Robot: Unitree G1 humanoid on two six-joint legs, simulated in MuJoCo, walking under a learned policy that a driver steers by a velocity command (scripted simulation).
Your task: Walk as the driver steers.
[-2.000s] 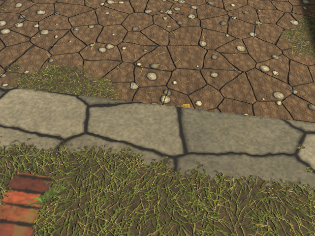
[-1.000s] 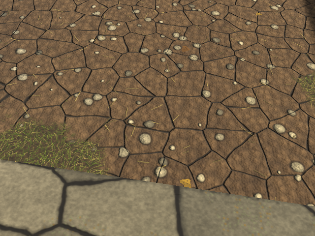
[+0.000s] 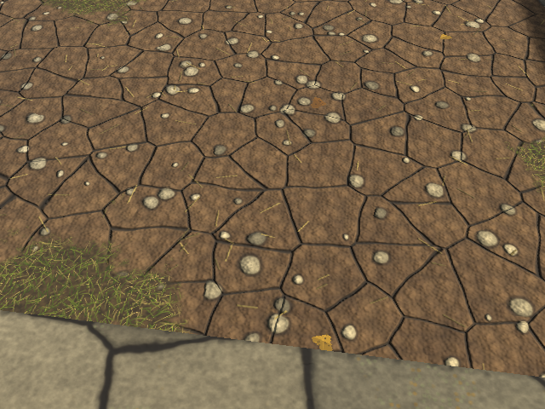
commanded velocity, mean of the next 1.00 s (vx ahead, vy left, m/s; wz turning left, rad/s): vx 0.03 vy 0.00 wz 0.00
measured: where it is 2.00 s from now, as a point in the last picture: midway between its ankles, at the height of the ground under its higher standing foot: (272, 371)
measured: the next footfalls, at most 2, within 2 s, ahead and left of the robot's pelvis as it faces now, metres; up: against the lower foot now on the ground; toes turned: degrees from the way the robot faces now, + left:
right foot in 1.60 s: +0.51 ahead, -0.10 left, +0.00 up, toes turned -3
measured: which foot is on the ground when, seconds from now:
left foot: down 0.00-1.00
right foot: down 0.00-1.00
